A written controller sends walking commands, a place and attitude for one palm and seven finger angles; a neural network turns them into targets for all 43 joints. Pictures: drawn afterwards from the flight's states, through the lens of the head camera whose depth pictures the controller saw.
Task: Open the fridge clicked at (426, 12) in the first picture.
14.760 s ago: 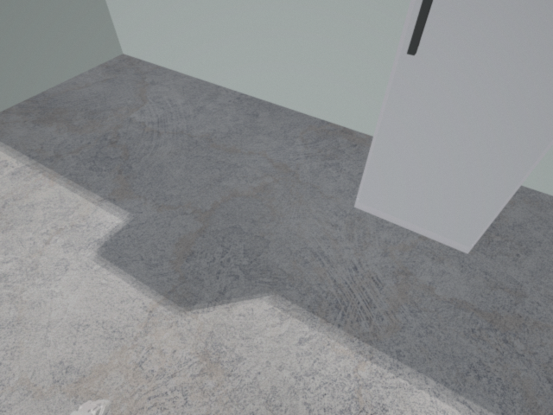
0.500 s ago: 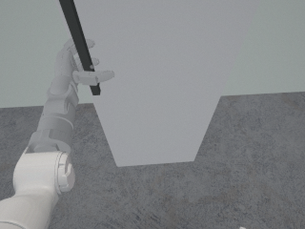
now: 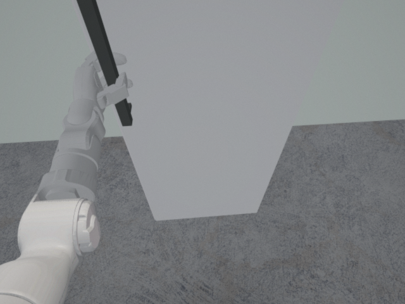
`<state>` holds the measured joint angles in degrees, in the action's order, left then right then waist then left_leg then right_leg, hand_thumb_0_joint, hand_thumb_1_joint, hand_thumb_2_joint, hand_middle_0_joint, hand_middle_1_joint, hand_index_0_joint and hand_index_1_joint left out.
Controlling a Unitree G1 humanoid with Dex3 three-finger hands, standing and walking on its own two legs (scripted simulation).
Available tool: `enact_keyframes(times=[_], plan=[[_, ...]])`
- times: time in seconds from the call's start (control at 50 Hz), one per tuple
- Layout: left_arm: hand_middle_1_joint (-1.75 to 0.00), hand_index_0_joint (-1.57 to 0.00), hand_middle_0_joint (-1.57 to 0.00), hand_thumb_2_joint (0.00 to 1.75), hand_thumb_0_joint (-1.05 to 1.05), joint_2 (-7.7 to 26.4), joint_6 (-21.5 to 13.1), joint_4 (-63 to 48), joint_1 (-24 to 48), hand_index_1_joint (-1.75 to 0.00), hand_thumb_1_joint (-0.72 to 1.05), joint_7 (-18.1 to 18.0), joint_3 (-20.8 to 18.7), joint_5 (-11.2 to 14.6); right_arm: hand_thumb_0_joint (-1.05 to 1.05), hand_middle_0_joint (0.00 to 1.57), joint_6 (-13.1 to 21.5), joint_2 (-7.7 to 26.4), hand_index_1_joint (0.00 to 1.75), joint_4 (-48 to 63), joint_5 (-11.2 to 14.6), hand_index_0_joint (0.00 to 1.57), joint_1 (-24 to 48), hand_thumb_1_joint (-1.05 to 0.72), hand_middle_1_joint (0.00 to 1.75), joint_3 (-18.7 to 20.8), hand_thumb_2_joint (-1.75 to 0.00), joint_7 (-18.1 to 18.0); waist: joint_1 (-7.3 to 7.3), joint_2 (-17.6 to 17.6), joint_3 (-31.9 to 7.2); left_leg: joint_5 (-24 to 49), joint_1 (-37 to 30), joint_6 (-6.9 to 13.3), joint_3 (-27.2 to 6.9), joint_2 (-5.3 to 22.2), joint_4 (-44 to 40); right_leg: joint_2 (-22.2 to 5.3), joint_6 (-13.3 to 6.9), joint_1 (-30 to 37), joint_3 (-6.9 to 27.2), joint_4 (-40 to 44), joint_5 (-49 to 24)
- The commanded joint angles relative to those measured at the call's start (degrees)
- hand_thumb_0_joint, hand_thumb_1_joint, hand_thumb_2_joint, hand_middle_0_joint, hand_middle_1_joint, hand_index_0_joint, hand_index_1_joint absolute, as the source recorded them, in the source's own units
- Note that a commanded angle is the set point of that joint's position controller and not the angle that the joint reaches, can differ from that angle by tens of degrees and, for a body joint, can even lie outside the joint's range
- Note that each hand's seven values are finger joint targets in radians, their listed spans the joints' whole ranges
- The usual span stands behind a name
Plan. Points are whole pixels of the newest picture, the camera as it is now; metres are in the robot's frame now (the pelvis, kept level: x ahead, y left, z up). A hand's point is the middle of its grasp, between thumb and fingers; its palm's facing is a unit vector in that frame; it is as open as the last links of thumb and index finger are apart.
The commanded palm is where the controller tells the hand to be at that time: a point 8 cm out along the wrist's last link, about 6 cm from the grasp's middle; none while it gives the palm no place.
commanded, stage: grip the handle and tug to test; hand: left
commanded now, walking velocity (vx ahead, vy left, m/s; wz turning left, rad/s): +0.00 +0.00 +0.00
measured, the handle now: (105, 44) +0.54 +0.18 +0.23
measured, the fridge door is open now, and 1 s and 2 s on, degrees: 0 0 17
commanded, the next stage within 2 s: pull the door a little, standing still in 0.62 s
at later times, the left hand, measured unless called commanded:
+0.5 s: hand (123, 88) +0.48 +0.15 +0.18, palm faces +0.10 -0.99 +0.00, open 5.7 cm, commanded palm +0.43 +0.20 +0.17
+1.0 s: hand (122, 88) +0.48 +0.15 +0.18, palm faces +0.09 -1.00 +0.01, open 5.8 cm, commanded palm +0.42 +0.20 +0.17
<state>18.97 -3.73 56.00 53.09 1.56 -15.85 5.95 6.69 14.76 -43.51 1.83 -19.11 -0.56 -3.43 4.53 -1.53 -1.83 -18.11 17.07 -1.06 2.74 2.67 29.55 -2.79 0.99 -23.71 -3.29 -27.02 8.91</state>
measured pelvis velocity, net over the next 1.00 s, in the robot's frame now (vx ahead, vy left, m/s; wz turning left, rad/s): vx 0.05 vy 0.01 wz -0.02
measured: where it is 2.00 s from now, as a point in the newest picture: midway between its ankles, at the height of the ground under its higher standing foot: outside the picture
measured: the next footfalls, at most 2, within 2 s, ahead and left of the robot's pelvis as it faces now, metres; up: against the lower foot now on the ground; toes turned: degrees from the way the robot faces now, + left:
right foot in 1.66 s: +0.17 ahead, -0.07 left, +0.00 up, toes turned -6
left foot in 1.92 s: +0.24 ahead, +0.14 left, +0.00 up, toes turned +13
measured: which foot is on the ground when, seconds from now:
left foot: down 0.00-1.00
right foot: down 0.00-1.00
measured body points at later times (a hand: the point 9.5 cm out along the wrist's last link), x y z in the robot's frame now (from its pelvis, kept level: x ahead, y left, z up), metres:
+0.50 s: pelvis +0.02 +0.00 +0.00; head +0.04 -0.01 +0.45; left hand +0.47 +0.20 +0.18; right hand +0.09 -0.26 -0.12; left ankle -0.04 +0.13 -0.74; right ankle +0.05 -0.13 -0.74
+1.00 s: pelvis +0.05 +0.01 +0.01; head +0.06 +0.00 +0.46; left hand +0.47 +0.20 +0.18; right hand +0.18 -0.24 -0.10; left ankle -0.04 +0.13 -0.73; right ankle +0.05 -0.13 -0.73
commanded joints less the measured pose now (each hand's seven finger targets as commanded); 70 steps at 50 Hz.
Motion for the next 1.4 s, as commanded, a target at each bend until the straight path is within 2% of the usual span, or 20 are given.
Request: enact_keyframes(times=[0.0, 0.12, 0.18, 0.22, 0.28, 0.34, 0.38, 0.5, 0.56, 0.64, 0.7, 0.74, 0.76, 0.92, 1.16, 1.26, 1.32, 1.34, 1.36, 1.38], plan=[[-1.40, -0.45, -0.45, 0.90, 0.00, 11.89, -3.58, -13.73, 29.10, -1.40, 0.90, 0.50, -0.99, 0.75, 0.00, 0.20, 2.22, 8.63, 0.30, 5.83, 0.31, 0.20, -1.63, -0.90, 0.30, 2.96, -0.90, -0.51, -0.23, 1.27, -20.56, 16.59, -1.30, 1.04, -1.37, -2.59, -3.57, 3.09, -1.93, 16.77, 0.89, 0.17, -14.57], [-1.40, -0.45, -0.45, 0.90, 0.00, 13.74, -3.67, -15.90, 27.23, -1.40, 0.90, 0.26, -2.41, 0.49, 0.00, 0.20, 1.90, 8.92, 0.30, 6.25, 0.25, 0.20, -1.41, -0.90, 0.30, 3.17, -0.90, -0.63, -0.91, 1.23, -22.51, 18.38, -2.25, 1.07, -1.20, -2.59, -3.57, 3.09, -2.01, 18.43, 0.98, 0.03, -16.34], [-1.40, -0.45, -0.45, 0.90, 0.00, 11.96, -3.24, -15.56, 27.52, -1.40, 0.90, 0.44, -1.19, 0.90, 0.00, 0.20, 2.01, 8.64, 0.30, 6.27, 0.39, 0.20, -1.20, -0.90, 0.30, 3.07, -0.90, -0.60, -0.41, 2.19, -20.72, 17.32, -1.75, 1.11, -1.18, -2.54, -3.78, 3.11, -1.90, 17.78, 0.85, 0.46, -15.66], [-1.40, -0.45, -0.45, 0.90, 0.00, 13.12, -3.23, -17.33, 25.20, -1.40, 0.90, 0.34, -2.33, 0.58, 0.00, 0.20, 1.83, 8.77, 0.30, 6.85, 0.31, 0.20, -0.84, -0.90, 0.30, 3.20, -0.90, -0.66, -1.64, 0.54, -22.65, 19.08, -2.85, 1.01, -1.14, -2.58, -3.88, 3.13, -2.15, 19.05, 0.86, 0.10, -16.58], [-1.40, -0.45, -0.45, 0.90, 0.00, 9.26, -2.70, -21.22, 22.55, -1.40, 0.90, 0.53, 0.21, 1.36, 0.00, 0.20, 1.81, 8.09, 0.30, 7.60, 0.63, 0.20, 0.19, -0.90, 0.30, 3.26, -0.90, -0.44, -1.76, -0.15, -22.64, 22.07, -4.39, 0.88, -0.80, -2.27, -3.80, 3.22, -2.16, 19.72, 0.65, 0.32, -19.11], [-1.40, -0.45, -0.45, 0.90, 0.00, 9.57, -1.46, -23.46, 18.47, -1.40, 0.90, 0.33, -0.48, 1.62, 0.00, 0.20, 1.39, 8.24, 0.30, 8.30, 0.77, 0.20, 0.89, -0.90, 0.30, 3.34, -0.90, -0.52, -2.72, 0.90, -23.38, 24.31, -4.94, 0.85, -0.87, -1.96, -4.19, 3.28, -2.23, 21.22, 0.41, 0.21, -20.54], [-1.40, -0.45, -0.45, 0.90, 0.00, 6.08, -0.45, -25.84, 18.85, -1.40, 0.90, 0.39, 2.37, 1.76, 0.00, 0.20, 1.32, 7.86, 0.30, 8.48, 0.88, 0.20, 1.46, -0.90, 0.30, 3.35, -0.90, -0.49, -2.22, 0.31, -22.33, 25.23, -6.00, 0.81, -0.83, -1.89, -4.33, 3.30, -2.14, 20.64, 0.24, 0.74, -20.75], [-1.40, -0.45, -0.45, 0.90, 0.00, 7.52, 3.08, -29.59, 11.50, -1.40, 0.90, 0.14, -0.46, 2.17, 0.00, 0.20, 0.07, 7.78, 0.30, 9.33, 1.04, 0.20, 2.94, -0.90, 0.30, 3.50, -0.90, -0.81, -4.06, 1.58, -22.69, 28.87, -6.69, 0.92, -0.09, -1.75, -4.71, 3.16, -2.30, 23.63, 0.13, 0.79, -24.92], [-1.40, -0.45, -0.45, 0.90, 0.00, 2.64, 4.71, -34.58, 7.65, -1.40, 0.90, 0.11, 3.03, 2.47, 0.00, 0.20, -0.45, 6.99, 0.30, 10.30, 1.18, 0.20, 4.22, -0.90, 0.30, 3.39, -0.90, -0.64, -4.44, -0.42, -23.24, 35.23, -9.31, 0.60, -0.06, -1.41, -4.36, 3.09, -2.28, 24.32, -0.03, 0.88, -28.20], [-1.40, -0.45, -0.45, 0.90, 0.00, 5.20, 7.06, -38.44, 3.11, -1.40, 0.90, -0.28, 0.09, 2.51, 0.00, 0.20, -1.54, 7.18, 0.30, 11.29, 1.06, 0.20, 5.46, -0.90, 0.30, 3.55, -0.90, -0.79, -5.61, 1.22, -23.93, 37.59, -9.52, 0.72, 0.41, -1.25, -4.71, 2.90, -2.40, 26.86, 0.02, 0.64, -32.01], [-1.40, -0.45, -0.45, 0.90, 0.00, 3.67, 9.04, -40.57, 1.08, -1.40, 0.90, -0.26, 0.93, 2.64, 0.00, 0.20, -2.25, 6.92, 0.30, 11.61, 1.13, 0.20, 6.34, -0.90, 0.30, 3.35, -0.90, -0.83, -5.50, 1.68, -22.47, 38.94, -10.07, 0.59, 0.60, -1.12, -4.64, 2.94, -2.38, 26.70, -0.16, 0.78, -33.46], [-1.40, -0.45, -0.45, 0.90, 0.00, 4.80, 9.84, -40.06, 10.96, -1.40, 0.90, -1.20, 1.95, 1.70, 0.00, 0.20, -2.97, 7.10, 0.30, 10.45, 0.95, 0.20, 6.06, -0.90, 0.30, 3.24, -0.90, -1.28, -3.04, 0.69, -20.49, 37.41, -10.52, 0.64, -0.09, -1.05, -4.26, 2.80, -2.19, 23.91, -0.07, 1.09, -31.39], [-1.40, -0.45, -0.45, 0.90, 0.00, 6.24, 10.41, -38.04, 11.30, -1.40, 0.90, -1.59, 0.36, 1.51, 0.00, 0.20, -3.13, 7.23, 0.30, 10.02, 0.72, 0.20, 5.69, -0.90, 0.30, 3.24, -0.90, -1.44, -3.23, 1.54, -20.54, 36.40, -10.36, 0.69, -0.21, -1.14, -4.14, 2.87, -2.21, 23.55, 0.00, 1.08, -30.76], [-1.40, -0.45, -0.45, 0.90, 0.00, 1.41, 11.77, -42.41, -1.35, -1.40, 0.90, -1.17, 2.24, 2.19, 0.00, 0.20, -4.27, 6.34, 0.30, 12.51, 0.74, 0.20, 7.98, -0.90, 0.30, 3.01, -0.90, -0.95, -6.15, 1.32, -23.02, 43.34, -11.68, -0.08, -0.22, -0.93, -4.01, 2.64, -2.71, 27.11, -0.45, 0.22, -34.63], [-1.40, -0.45, -0.45, 0.90, 0.00, -1.86, 16.40, -71.06, -29.19, -1.40, 0.90, -0.42, 2.96, 3.53, 0.00, 0.20, -5.12, 4.96, 0.30, 18.10, 1.29, 0.20, 13.80, -0.90, 0.30, 2.58, -0.90, 0.53, -9.39, -0.90, -22.64, 46.79, -11.82, -0.75, 0.84, -0.47, -4.60, 2.72, -3.12, 30.24, -0.87, -0.06, -37.23], [-1.40, -0.45, -0.45, 0.90, 0.00, -4.20, 18.71, -88.32, -49.42, -1.40, 0.90, -0.81, 4.40, 4.28, 0.00, 0.20, -4.79, 4.17, 0.30, 20.49, 1.19, 0.20, 16.95, -0.90, 0.30, 1.89, -0.90, 1.70, -10.27, -0.08, -18.62, 42.57, -9.51, -0.06, 0.71, -0.45, -5.13, 2.69, -3.21, 29.12, -1.05, 0.16, -34.81], [-1.40, -0.45, -0.45, 0.90, 0.00, -2.62, 19.84, -97.71, -60.69, -1.40, 0.90, -1.02, 2.82, 4.64, 0.00, 0.20, -4.75, 4.54, 0.30, 21.16, 1.09, 0.20, 18.29, -0.90, 0.30, 1.64, -0.90, 2.18, -10.77, -0.30, -16.09, 42.34, -8.28, 0.42, 0.39, -0.36, -4.09, 2.52, -3.30, 28.46, -1.03, -0.58, -35.83], [-1.40, -0.45, -0.45, 0.90, 0.00, 12.98, 11.40, -96.96, -35.10, -1.40, 0.90, -5.05, -1.94, -1.94, 0.00, 0.20, -5.15, 7.31, 0.30, 21.57, -0.56, 0.20, 15.26, -0.90, 0.30, 1.62, -0.90, -0.19, -3.41, 2.44, -13.03, 35.41, -3.81, 1.42, 0.05, 1.90, 4.73, -4.09, -3.57, 23.60, 5.79, -0.33, -43.27], [-1.40, -0.45, -0.45, 0.90, 0.00, 5.39, 8.65, -86.82, -46.05, -1.40, 0.90, -6.31, 0.51, -2.49, 0.00, 0.20, -5.11, 4.55, 0.30, 19.45, -1.24, 0.20, 13.87, -0.90, 0.30, 1.50, -0.90, -1.06, -3.96, 8.71, -13.10, 21.92, 0.22, 0.94, -1.46, 0.46, 9.60, -8.30, -5.39, 24.26, 5.24, -1.27, -46.88], [-1.40, -0.45, -0.45, 0.90, 0.00, 1.64, 6.37, -84.87, -53.40, -1.40, 0.90, -6.46, 4.05, -3.22, 0.00, 0.20, -5.31, 3.57, 0.30, 20.10, -1.76, 0.20, 13.62, -0.90, 0.30, 0.99, -0.90, -1.55, -4.81, 13.35, -13.09, 7.81, 5.84, 0.88, -1.73, -1.52, 11.49, -10.43, -6.21, 27.04, 5.26, -2.18, -48.94]])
